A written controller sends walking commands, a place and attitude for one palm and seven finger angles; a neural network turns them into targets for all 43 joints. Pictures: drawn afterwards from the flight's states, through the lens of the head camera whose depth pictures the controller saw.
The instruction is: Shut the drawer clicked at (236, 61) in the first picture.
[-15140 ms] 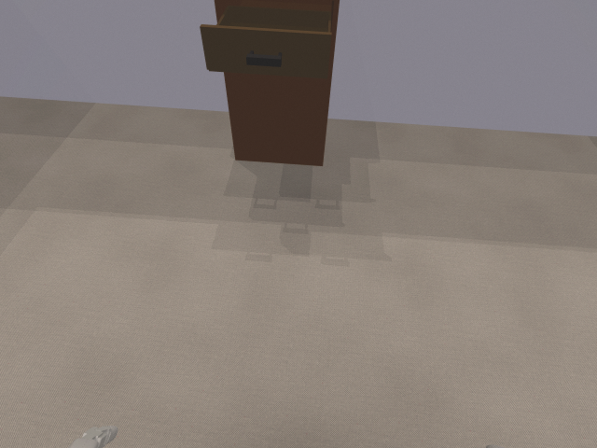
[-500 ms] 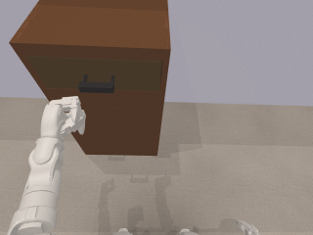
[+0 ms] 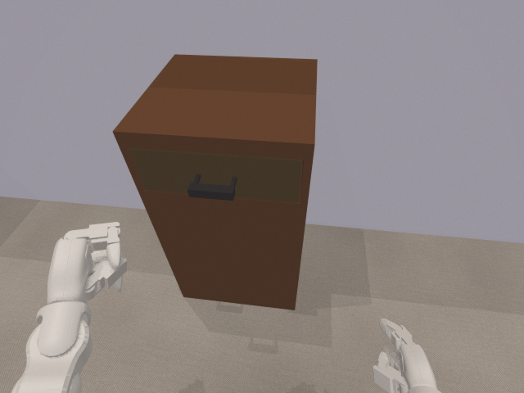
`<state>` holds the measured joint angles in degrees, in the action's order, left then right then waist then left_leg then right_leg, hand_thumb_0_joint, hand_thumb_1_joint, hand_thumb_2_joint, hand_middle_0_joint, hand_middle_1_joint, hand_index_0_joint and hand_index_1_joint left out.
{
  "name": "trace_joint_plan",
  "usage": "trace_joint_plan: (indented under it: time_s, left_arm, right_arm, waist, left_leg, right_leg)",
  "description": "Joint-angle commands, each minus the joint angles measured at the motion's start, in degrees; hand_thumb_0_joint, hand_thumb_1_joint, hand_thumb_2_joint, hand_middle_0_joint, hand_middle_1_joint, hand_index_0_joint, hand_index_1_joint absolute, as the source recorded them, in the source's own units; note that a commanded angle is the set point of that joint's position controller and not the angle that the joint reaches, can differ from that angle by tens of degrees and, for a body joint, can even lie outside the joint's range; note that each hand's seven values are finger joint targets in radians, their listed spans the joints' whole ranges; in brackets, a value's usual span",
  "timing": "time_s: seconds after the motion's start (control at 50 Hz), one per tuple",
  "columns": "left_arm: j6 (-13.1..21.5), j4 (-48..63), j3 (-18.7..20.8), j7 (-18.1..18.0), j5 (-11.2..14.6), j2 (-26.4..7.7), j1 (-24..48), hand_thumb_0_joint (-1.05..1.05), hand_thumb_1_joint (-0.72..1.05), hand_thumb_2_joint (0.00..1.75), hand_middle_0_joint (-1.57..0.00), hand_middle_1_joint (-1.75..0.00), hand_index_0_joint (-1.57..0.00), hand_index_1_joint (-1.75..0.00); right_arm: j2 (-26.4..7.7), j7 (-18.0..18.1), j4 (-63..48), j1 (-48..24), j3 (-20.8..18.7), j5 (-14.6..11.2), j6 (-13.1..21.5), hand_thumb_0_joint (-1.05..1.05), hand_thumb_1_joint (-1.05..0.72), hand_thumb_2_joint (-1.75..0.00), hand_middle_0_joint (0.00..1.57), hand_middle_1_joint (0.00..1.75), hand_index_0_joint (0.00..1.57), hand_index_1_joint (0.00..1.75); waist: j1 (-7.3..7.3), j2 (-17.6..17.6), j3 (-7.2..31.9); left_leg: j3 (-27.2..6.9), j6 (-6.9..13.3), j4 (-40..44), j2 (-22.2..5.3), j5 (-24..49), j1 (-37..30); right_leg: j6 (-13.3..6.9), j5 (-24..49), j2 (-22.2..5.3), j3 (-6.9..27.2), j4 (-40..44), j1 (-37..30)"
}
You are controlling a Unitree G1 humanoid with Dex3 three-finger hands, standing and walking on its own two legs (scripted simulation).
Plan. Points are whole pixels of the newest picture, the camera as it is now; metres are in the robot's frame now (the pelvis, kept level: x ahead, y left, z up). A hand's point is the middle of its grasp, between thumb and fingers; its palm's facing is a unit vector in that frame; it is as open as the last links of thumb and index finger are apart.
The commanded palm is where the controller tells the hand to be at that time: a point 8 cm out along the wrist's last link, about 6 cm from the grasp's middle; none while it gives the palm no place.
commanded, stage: draw the hand back to the body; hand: left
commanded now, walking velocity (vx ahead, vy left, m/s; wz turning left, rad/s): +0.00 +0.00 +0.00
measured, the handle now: (213, 185) +0.58 +0.19 -0.06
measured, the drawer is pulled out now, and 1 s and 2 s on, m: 0.00 0.00 0.00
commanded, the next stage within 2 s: step back with the hand held close in 0.46 s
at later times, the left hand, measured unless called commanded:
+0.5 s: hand (67, 302) +0.17 +0.23 +0.16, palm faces +0.42 -0.82 -0.38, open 3.2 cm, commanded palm +0.12 +0.27 +0.18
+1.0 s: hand (45, 316) +0.16 +0.25 +0.15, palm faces +0.30 -0.81 -0.50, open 3.2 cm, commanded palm +0.09 +0.29 +0.18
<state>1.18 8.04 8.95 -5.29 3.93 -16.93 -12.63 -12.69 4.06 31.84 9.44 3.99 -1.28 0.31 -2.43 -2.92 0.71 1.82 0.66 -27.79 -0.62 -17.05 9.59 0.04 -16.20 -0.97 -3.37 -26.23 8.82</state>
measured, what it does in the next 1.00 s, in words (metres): stands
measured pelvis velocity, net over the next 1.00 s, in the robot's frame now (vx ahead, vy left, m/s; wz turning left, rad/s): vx -0.04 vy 0.01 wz -0.01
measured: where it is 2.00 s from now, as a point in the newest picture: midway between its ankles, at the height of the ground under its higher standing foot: outside the picture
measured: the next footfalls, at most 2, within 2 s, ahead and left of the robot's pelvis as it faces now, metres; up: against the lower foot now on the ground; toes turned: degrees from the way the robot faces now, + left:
none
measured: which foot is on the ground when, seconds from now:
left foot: down 0.00-1.00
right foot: down 0.00-1.00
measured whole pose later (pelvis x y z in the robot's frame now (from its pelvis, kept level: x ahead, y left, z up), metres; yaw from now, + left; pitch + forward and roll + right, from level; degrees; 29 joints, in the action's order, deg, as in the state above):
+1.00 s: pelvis -0.04 +0.01 +0.00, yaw +0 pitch +1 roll -1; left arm 10.2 31.5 20.8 -6.5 3.2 -22.7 -36.5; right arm -13.2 4.4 31.6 10.4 -1.2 -0.5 -0.7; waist 0.0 -1.2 -2.2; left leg 2.6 1.8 -26.7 0.0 -12.7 15.2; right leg 1.1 -11.2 -1.6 -2.6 -24.5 14.3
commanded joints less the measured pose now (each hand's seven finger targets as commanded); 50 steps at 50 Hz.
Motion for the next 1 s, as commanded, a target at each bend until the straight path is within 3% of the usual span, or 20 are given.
trace_joint_plan:
  time_s: [0.0,0.06,0.14,0.2,0.24,0.26,0.34,0.42,0.52,0.56,0.58,0.6,0.62,0.7,0.82,0.84,0.88,0.98]
  left_arm:
    - [4.1,18.28,6.79,-0.75,0.28,-9.79,4.11,0.0,0.9,0.9,-1.4,-1.6,-1.4,-1.6]
    - [4.5,22.2,8.29,-0.74,0.45,-10.02,-0.8,0.0,0.9,0.9,-1.4,-1.6,-1.4,-1.6]
    - [5.49,27.36,11.7,-1.04,0.5,-11.86,-7.04,0.0,0.9,0.9,-1.4,-1.6,-1.4,-1.6]
    - [6.31,31.14,13.0,-1.29,0.45,-11.99,-10.98,0.0,0.9,0.9,-1.4,-1.6,-1.4,-1.6]
    - [6.66,31.76,14.14,-1.27,0.52,-12.25,-14.18,0.0,0.9,0.9,-1.4,-1.6,-1.4,-1.6]
    - [6.96,33.01,14.48,-1.32,0.65,-12.46,-14.81,0.0,0.9,0.9,-1.4,-1.6,-1.4,-1.6]
    - [7.15,28.37,12.0,-1.22,0.26,-9.5,-12.95,0.0,0.9,0.9,-1.4,-1.6,-1.4,-1.6]
    - [8.14,29.97,13.34,-1.81,-0.09,-11.06,-12.15,0.0,0.9,0.9,-1.4,-1.6,-1.4,-1.6]
    - [8.49,31.25,13.71,-1.91,-0.07,-11.37,-12.48,0.0,0.9,0.9,-1.4,-1.6,-1.4,-1.6]
    - [8.37,31.16,14.0,-1.89,-0.07,-11.54,-12.66,0.0,0.9,0.9,-1.4,-1.6,-1.4,-1.6]
    - [11.19,35.69,22.1,-2.23,-0.21,-18.82,-6.63,0.0,0.9,0.9,-1.4,-1.6,-1.4,-1.6]
    - [11.27,28.69,19.41,-1.75,-0.37,-14.38,-13.58,0.0,0.9,0.9,-1.4,-1.6,-1.4,-1.6]
    - [11.31,27.71,16.92,-1.36,-0.55,-11.77,-16.61,0.0,0.9,0.9,-1.4,-1.6,-1.4,-1.6]
    - [12.66,30.21,16.53,-1.22,-0.51,-11.48,-20.68,0.0,0.9,0.9,-1.4,-1.6,-1.4,-1.6]
    - [12.82,33.54,18.95,-2.14,-0.03,-13.93,-23.91,0.0,0.9,0.9,-1.4,-1.6,-1.4,-1.6]
    - [12.75,34.16,19.28,-2.25,0.08,-14.64,-23.88,0.0,0.9,0.9,-1.4,-1.6,-1.4,-1.6]
    - [12.67,34.19,19.17,-2.48,-0.01,-14.24,-24.74,0.0,0.9,0.9,-1.4,-1.6,-1.4,-1.6]
    - [13.1,35.28,19.04,-2.99,-0.48,-14.13,-24.65,0.0,0.9,0.9,-1.4,-1.6,-1.4,-1.6]
  right_arm:
    - [-6.1,0.41,-8.01,-6.1,-3.16,0.73,3.51,0.0,-0.9,-0.9,0.2,0.3,0.2,0.3]
    - [-5.75,0.2,-7.79,-6.47,-3.16,0.98,4.42,0.0,-0.9,-0.9,0.2,0.3,0.2,0.3]
    - [-5.83,0.12,-7.55,-6.58,-3.75,1.24,5.79,0.0,-0.9,-0.9,0.2,0.3,0.2,0.3]
    - [-5.5,0.09,-7.63,-6.44,-3.84,1.06,6.91,0.0,-0.9,-0.9,0.2,0.3,0.2,0.3]
    - [-5.57,0.21,-7.45,-6.53,-4.13,0.94,7.68,0.0,-0.9,-0.9,0.2,0.3,0.2,0.3]
    - [-5.48,0.34,-7.7,-6.43,-4.16,0.8,7.96,0.0,-0.9,-0.9,0.2,0.3,0.2,0.3]
    - [-5.9,0.71,-6.21,-5.69,-4.58,0.86,8.56,0.0,-0.9,-0.9,0.2,0.3,0.2,0.3]
    - [-5.79,1.16,-6.24,-5.6,-4.79,1.08,9.3,0.0,-0.9,-0.9,0.2,0.3,0.2,0.3]
    - [-5.41,1.2,-6.1,-5.99,-4.55,1.19,10.14,0.0,-0.9,-0.9,0.2,0.3,0.2,0.3]
    - [-5.23,1.16,-6.01,-5.94,-4.44,1.19,10.45,0.0,-0.9,-0.9,0.2,0.3,0.2,0.3]
    - [-7.17,0.6,-7.67,-4.96,-5.01,1.4,8.53,0.0,-0.9,-0.9,0.2,0.3,0.2,0.3]
    - [-6.04,0.47,-6.24,-4.77,-5.28,1.43,7.24,0.0,-0.9,-0.9,0.2,0.3,0.2,0.3]
    - [-6.23,0.2,-6.72,-4.67,-5.56,1.5,6.17,0.0,-0.9,-0.9,0.2,0.3,0.2,0.3]
    - [-6.76,-0.06,-7.92,-4.66,-6.56,1.58,3.95,0.0,-0.9,-0.9,0.2,0.3,0.2,0.3]
    - [-6.73,0.43,-9.47,-4.63,-7.36,1.05,1.92,0.0,-0.9,-0.9,0.2,0.3,0.2,0.3]
    - [-6.9,0.67,-9.6,-4.97,-7.36,1.08,1.8,0.0,-0.9,-0.9,0.2,0.3,0.2,0.3]
    - [-6.68,0.8,-9.85,-4.71,-7.4,0.95,1.63,0.0,-0.9,-0.9,0.2,0.3,0.2,0.3]
    - [-7.03,1.08,-9.98,-4.53,-7.56,0.94,2.02,0.0,-0.9,-0.9,0.2,0.3,0.2,0.3]
  waist:
    - [0.3,0.46,6.32]
    - [-0.05,-0.95,4.37]
    - [-0.74,0.65,4.4]
    - [-1.03,-1.51,3.97]
    - [-1.29,0.54,2.29]
    - [-1.2,-0.02,1.87]
    - [-0.12,2.04,-3.24]
    - [-0.86,1.36,1.28]
    - [-1.22,0.34,1.54]
    - [-1.29,-2.03,0.99]
    - [1.2,0.94,-3.81]
    - [1.41,3.82,-3.04]
    - [1.68,3.52,-2.59]
    - [1.96,0.31,3.12]
    - [1.88,1.88,9.03]
    - [1.75,0.25,9.03]
    - [1.76,0.63,8.85]
    - [1.98,-1.37,6.97]
  left_leg:
    - [-1.39,0.63,5.87,-0.11,17.78,-4.53]
    - [-1.28,0.61,6.38,0.11,17.43,-4.25]
    - [-1.02,0.73,6.21,0.21,16.59,-4.38]
    - [-0.89,0.71,5.85,0.13,16.59,-4.33]
    - [-0.96,0.65,5.81,0.02,15.31,-4.08]
    - [-0.84,0.78,5.81,-0.11,14.63,-4.02]
    - [-0.72,1.03,6.28,-0.04,9.83,-3.32]
    - [-0.53,1.41,5.89,0.09,10.68,-4.75]
    - [-0.64,1.18,5.82,0.13,12.87,-4.66]
    - [-0.7,0.91,6.21,0.18,12.52,-4.47]
    - [-1.77,1.87,4.47,-0.64,9.84,1.37]
    - [-2.07,1.78,3.26,-0.6,10.02,0.57]
    - [-1.78,1.63,2.8,-0.81,11.03,0.34]
    - [-1.91,1.62,4.55,-1.75,17.57,0.29]
    - [-2.66,1.41,4.22,-2.63,25.85,1.46]
    - [-2.94,1.46,4.51,-2.64,25.92,1.83]
    - [-3.35,1.51,4.93,-3.07,25.22,3.27]
    - [-4.55,2.24,6.9,-4.12,16.69,9.63]
  right_leg:
    - [-1.44,16.14,1.14,0.7,4.48,-4.36]
    - [-1.35,16.08,1.05,0.76,5.4,-4.88]
    - [-1.16,15.57,1.29,0.97,6.38,-5.26]
    - [-1.1,15.7,1.0,1.01,5.88,-5.01]
    - [-1.06,14.11,1.45,1.1,7.05,-3.84]
    - [-0.97,13.74,1.16,1.3,6.79,-3.71]
    - [-0.73,7.65,1.24,1.4,9.07,0.24]
    - [-0.74,8.43,0.56,1.75,7.82,-1.94]
    - [-0.88,11.45,0.62,1.79,7.37,-3.3]
    - [-1.02,11.09,0.69,1.88,7.63,-3.4]
    - [-0.93,13.49,-2.33,6.94,10.7,1.17]
    - [-1.16,13.58,-3.68,6.95,11.14,1.69]
    - [-1.12,14.34,-3.95,6.83,10.92,2.33]
    - [-0.31,19.64,-2.98,4.02,6.84,-0.89]
    - [0.52,26.27,-2.16,2.63,2.62,-4.23]
    - [0.56,25.96,-2.1,2.68,2.33,-3.84]
    - [0.75,24.53,-1.61,2.43,1.31,-3.9]
    - [1.0,18.8,-0.81,2.79,-0.61,-4.26]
